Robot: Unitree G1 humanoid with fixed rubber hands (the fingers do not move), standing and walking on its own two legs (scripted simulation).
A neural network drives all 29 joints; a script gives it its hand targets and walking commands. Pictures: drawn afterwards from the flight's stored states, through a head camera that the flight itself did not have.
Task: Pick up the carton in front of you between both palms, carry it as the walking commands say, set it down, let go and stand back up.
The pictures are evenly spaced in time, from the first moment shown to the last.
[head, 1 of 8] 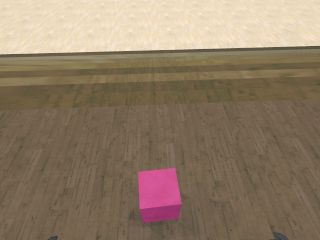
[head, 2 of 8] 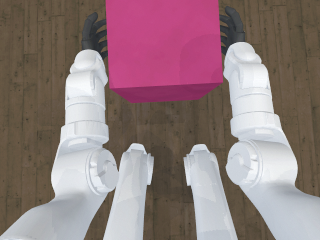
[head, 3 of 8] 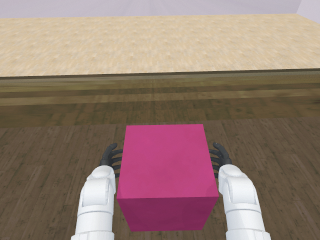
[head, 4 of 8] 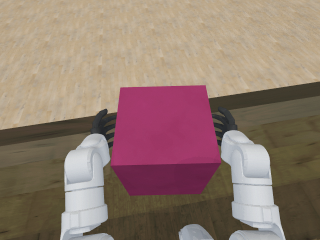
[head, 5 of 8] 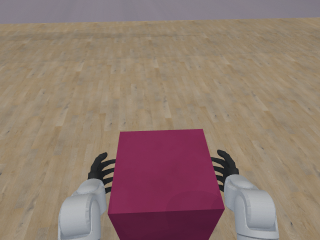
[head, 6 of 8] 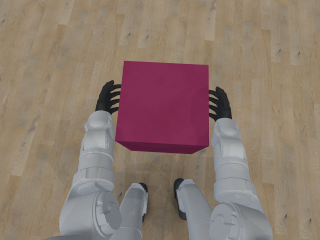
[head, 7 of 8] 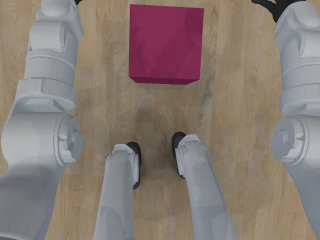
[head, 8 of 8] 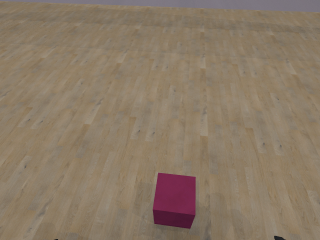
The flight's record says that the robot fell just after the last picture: no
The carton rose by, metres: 0.68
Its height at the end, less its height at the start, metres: -0.92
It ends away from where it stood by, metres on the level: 4.99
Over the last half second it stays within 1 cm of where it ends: yes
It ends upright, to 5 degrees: yes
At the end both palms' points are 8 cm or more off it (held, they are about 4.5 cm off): yes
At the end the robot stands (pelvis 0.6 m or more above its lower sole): yes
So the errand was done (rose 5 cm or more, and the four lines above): yes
